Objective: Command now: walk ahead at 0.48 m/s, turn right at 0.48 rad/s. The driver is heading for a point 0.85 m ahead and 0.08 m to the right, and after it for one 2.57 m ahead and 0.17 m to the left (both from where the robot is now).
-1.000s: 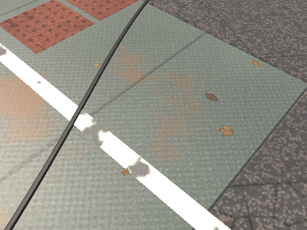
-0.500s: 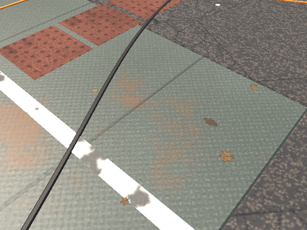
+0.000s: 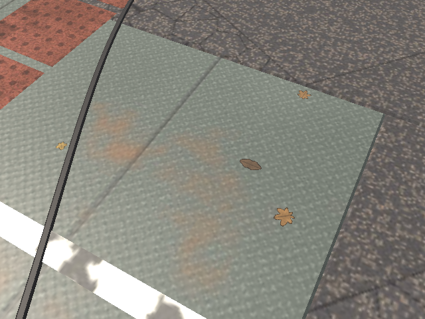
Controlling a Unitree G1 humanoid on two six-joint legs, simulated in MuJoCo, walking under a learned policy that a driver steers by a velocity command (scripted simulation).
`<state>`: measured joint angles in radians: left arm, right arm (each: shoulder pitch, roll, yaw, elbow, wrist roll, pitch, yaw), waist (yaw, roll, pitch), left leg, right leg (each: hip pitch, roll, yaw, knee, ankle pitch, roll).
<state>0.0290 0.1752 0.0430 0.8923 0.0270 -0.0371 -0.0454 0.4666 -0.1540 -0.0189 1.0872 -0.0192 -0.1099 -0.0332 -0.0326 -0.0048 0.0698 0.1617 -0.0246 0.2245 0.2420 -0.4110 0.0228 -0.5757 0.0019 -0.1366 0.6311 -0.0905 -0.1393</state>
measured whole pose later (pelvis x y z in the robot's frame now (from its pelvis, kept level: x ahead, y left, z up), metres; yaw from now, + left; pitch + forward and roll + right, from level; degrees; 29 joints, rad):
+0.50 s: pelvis +0.27 -0.03 +0.02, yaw -15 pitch +2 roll +0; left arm 0.44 0.22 0.06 0.96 0.01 -0.07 0.01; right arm 0.03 -0.24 -0.03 0.79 -0.04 -0.03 0.03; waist 0.09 0.04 0.04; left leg -0.66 0.09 0.01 0.71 0.01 -0.02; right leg 0.04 0.15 0.13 0.21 -0.26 -0.14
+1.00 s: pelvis +0.55 -0.07 +0.02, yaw -17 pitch +1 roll +1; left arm 0.10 0.23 0.03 0.84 0.03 -0.04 -0.04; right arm 0.45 -0.20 -0.03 0.97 -0.01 -0.09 0.02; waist -0.05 -0.04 0.04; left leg -0.01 -0.08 0.05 0.20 -0.20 0.08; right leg -0.63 -0.10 -0.01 0.77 -0.06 -0.02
